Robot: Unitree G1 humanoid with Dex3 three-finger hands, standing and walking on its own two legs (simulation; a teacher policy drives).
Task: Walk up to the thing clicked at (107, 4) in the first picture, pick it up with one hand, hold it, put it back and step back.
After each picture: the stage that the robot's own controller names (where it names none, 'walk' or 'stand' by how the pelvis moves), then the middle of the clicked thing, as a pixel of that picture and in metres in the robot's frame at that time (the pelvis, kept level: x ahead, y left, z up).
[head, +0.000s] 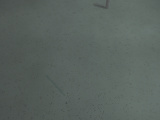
stand; (108, 0) +2.34 -0.39 -0.65
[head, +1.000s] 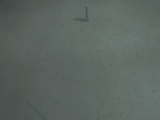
walk; (87, 13) +2.22 +0.06 -0.62
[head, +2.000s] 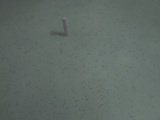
walk; (66, 26) +1.59 +0.29 -0.64
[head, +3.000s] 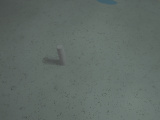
walk; (61, 55) +1.09 +0.28 -0.65
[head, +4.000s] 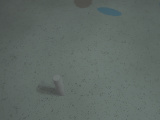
walk; (59, 85) +0.73 +0.26 -0.64
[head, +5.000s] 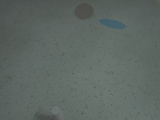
stand; (59, 116) +0.47 +0.25 -0.63
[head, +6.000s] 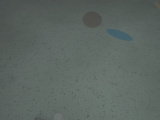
stand; out of the picture +0.45 +0.20 -0.65
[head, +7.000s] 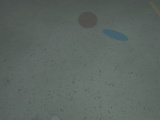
stand; out of the picture +0.43 +0.21 -0.66
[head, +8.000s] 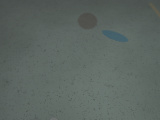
stand; out of the picture +0.43 +0.21 -0.66
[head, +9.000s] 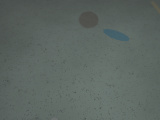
stand; out of the picture +0.42 +0.21 -0.66
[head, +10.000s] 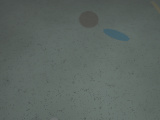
stand; out of the picture +0.42 +0.21 -0.66
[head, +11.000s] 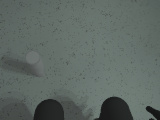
go down; (36, 65) +0.48 +0.21 -0.39
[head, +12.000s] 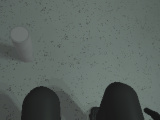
go down; (24, 46) +0.51 +0.22 -0.27
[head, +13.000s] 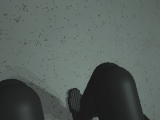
close in; out of the picture +0.50 +0.26 -0.18
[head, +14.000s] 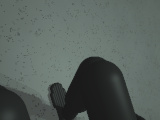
close; out of the picture +0.50 +0.29 -0.17
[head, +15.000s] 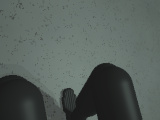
lift; out of the picture +0.43 +0.26 -0.16
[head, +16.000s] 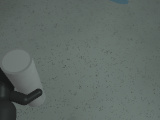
lift; (28, 83) +0.33 +0.18 +0.03
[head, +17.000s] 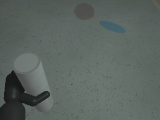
hold; (36, 86) +0.33 +0.16 +0.05
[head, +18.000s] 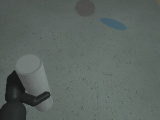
hold; (37, 86) +0.33 +0.16 +0.03
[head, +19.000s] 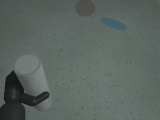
crouch; (36, 86) +0.33 +0.17 +0.04
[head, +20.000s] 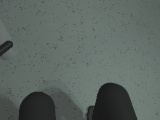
crouch; out of the picture +0.47 +0.23 -0.05
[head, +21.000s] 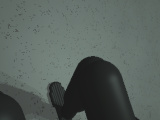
lower; out of the picture +0.48 +0.27 -0.18
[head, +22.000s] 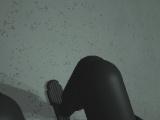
lower; out of the picture +0.49 +0.29 -0.18
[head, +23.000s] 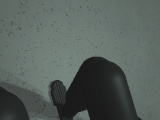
lower; out of the picture +0.48 +0.28 -0.18
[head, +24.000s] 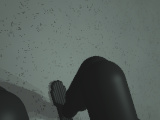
lower; out of the picture +0.48 +0.28 -0.18
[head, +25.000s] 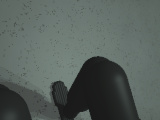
loosen; out of the picture +0.47 +0.28 -0.18
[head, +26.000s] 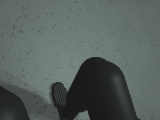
withdraw; out of the picture +0.48 +0.28 -0.18
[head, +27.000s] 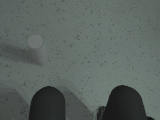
walk; (39, 52) +0.50 +0.20 -0.30
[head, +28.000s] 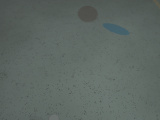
stand; out of the picture +0.42 +0.19 -0.59
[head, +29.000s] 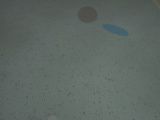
stand; out of the picture +0.42 +0.20 -0.60
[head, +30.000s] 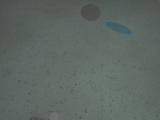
stand; out of the picture +0.42 +0.20 -0.60
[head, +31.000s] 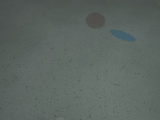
stand; out of the picture +0.43 +0.19 -0.66
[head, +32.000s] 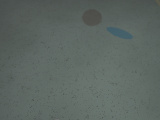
stand; out of the picture +0.40 +0.20 -0.66
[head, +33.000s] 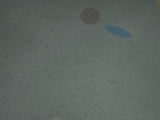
walk; out of the picture +0.41 +0.20 -0.66
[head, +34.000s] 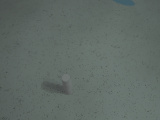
walk; (67, 84) +0.61 +0.15 -0.63
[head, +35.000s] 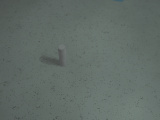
walk; (62, 55) +0.96 +0.17 -0.64
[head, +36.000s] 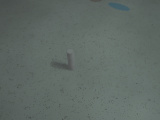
stand; (71, 60) +1.05 +0.17 -0.64
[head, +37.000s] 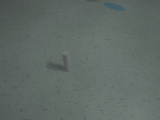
stand; (66, 61) +1.03 +0.19 -0.66
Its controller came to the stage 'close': yes
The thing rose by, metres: 0.68
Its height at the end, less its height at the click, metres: +0.00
